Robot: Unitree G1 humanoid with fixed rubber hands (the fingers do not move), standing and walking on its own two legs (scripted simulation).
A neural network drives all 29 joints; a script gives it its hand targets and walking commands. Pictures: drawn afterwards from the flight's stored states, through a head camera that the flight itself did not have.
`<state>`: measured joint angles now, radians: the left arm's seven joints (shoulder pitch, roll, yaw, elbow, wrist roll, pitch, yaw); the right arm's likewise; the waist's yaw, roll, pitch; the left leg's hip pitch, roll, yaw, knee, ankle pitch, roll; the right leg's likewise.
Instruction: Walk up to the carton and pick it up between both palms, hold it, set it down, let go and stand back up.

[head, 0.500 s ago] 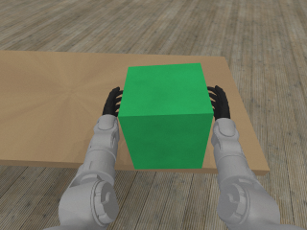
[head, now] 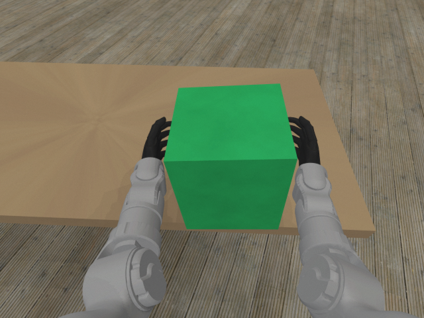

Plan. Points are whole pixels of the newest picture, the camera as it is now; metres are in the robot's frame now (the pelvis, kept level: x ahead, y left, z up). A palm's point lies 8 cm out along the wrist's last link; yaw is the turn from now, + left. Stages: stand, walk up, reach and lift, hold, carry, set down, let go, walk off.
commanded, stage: set down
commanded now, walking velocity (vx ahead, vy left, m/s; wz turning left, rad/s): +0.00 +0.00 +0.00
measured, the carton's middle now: (230, 161) +0.43 -0.07 +0.03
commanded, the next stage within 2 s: none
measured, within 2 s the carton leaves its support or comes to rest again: neither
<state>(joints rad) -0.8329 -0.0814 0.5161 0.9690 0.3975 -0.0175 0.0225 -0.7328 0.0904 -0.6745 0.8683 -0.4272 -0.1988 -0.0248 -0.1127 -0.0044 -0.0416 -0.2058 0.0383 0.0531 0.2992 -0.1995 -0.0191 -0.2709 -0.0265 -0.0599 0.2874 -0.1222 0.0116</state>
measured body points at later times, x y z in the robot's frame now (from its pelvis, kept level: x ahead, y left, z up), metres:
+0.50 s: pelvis +0.00 +0.00 +0.00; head +0.05 +0.00 +0.45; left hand +0.44 +0.08 +0.07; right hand +0.39 -0.22 +0.08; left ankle -0.04 +0.13 -0.75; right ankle +0.01 -0.12 -0.75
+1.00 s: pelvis +0.00 +0.00 +0.00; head +0.06 +0.01 +0.45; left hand +0.45 +0.07 +0.07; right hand +0.39 -0.22 +0.07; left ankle -0.04 +0.13 -0.75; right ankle +0.01 -0.12 -0.75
